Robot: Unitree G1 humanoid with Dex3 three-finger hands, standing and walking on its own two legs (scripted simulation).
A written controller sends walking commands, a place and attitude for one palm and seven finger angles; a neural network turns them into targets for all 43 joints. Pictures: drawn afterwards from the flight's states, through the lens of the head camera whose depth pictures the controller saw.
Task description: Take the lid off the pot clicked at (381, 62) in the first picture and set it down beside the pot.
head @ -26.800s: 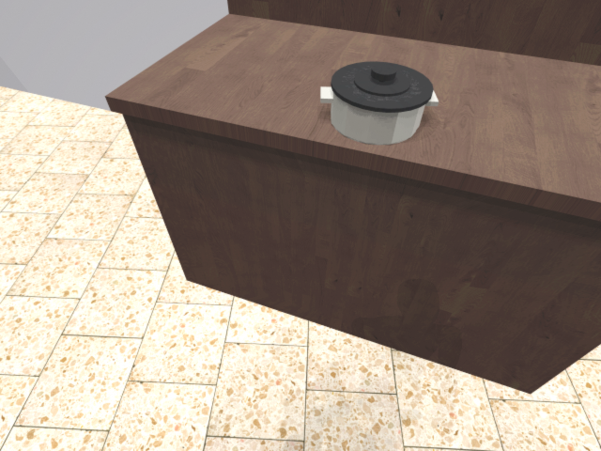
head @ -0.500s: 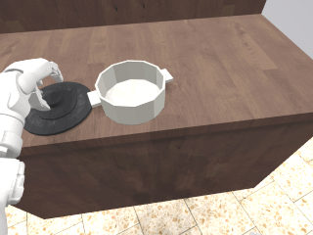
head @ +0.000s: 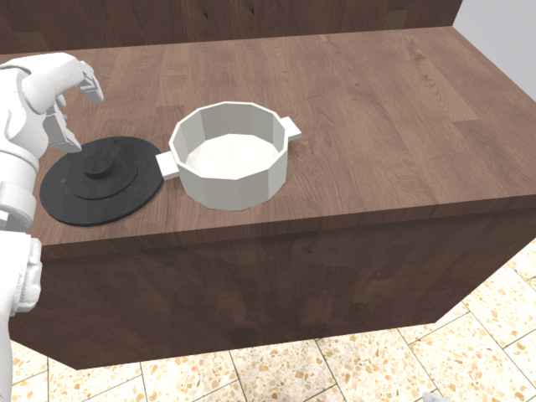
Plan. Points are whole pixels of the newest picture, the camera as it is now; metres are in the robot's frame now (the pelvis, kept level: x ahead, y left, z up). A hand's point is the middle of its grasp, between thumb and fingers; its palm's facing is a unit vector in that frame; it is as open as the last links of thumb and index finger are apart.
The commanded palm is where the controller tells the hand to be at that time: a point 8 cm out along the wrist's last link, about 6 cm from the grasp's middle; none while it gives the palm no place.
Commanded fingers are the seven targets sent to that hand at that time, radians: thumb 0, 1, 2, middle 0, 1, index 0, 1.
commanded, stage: raise the empty hand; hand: left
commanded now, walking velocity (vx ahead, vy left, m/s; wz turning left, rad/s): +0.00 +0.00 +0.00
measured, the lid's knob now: (99, 166) +0.47 +0.29 +0.08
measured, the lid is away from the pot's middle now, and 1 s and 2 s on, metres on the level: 0.23 0.23 0.23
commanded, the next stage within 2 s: draw the hand back to the body in 0.46 s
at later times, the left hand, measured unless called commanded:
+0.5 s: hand (42, 88) +0.45 +0.29 +0.24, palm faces -0.23 -0.11 -0.97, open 11.0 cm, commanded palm +0.44 +0.29 +0.30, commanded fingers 0.00 -0.13 0.89 -0.47 -0.62 -0.47 -0.62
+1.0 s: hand (33, 123) +0.41 +0.29 +0.23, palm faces -0.21 -0.11 -0.97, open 11.0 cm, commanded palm +0.37 +0.29 +0.29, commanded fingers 0.00 -0.13 0.89 -0.47 -0.62 -0.47 -0.62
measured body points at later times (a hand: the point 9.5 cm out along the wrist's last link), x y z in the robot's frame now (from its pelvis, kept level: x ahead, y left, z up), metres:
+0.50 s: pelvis +0.01 +0.00 +0.00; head +0.04 -0.01 +0.45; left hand +0.46 +0.29 +0.30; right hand +0.12 -0.27 -0.12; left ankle +0.03 +0.10 -0.74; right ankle -0.05 -0.14 -0.74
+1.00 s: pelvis +0.00 -0.01 +0.00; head +0.02 -0.03 +0.45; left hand +0.41 +0.29 +0.28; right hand +0.15 -0.26 -0.11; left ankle +0.03 +0.10 -0.74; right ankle -0.05 -0.14 -0.74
